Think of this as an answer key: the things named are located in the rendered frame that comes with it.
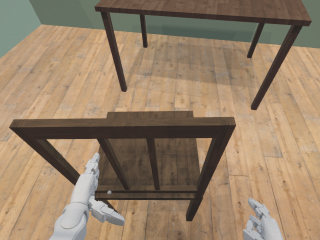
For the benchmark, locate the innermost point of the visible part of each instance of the robot left forearm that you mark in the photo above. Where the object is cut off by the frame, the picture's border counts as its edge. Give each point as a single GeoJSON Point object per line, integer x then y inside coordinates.
{"type": "Point", "coordinates": [72, 224]}

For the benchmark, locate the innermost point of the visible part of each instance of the table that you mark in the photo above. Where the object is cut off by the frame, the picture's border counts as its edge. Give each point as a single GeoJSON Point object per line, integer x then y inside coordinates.
{"type": "Point", "coordinates": [281, 12]}

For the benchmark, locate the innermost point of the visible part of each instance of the robot right hand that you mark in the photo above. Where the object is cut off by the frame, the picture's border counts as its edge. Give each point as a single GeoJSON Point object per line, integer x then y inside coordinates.
{"type": "Point", "coordinates": [266, 229]}

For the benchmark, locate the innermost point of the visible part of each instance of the robot left hand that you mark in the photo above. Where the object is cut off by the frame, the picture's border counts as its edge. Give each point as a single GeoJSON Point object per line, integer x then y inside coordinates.
{"type": "Point", "coordinates": [86, 186]}

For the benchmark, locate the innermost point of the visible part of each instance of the chair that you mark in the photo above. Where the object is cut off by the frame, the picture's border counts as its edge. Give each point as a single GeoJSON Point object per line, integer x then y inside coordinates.
{"type": "Point", "coordinates": [143, 155]}

